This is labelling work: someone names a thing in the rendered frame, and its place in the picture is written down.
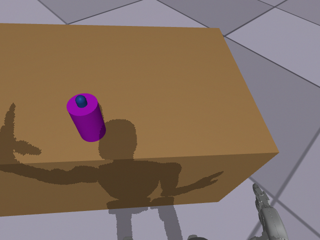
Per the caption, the bottle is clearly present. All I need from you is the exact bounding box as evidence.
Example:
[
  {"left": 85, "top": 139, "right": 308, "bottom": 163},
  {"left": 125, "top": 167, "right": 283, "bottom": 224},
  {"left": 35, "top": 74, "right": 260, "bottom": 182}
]
[{"left": 66, "top": 93, "right": 106, "bottom": 142}]

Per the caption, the right robot hand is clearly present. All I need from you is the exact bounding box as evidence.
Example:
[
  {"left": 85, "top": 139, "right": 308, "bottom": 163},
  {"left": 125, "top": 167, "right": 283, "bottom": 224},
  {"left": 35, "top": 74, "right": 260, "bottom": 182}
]
[{"left": 249, "top": 183, "right": 289, "bottom": 240}]

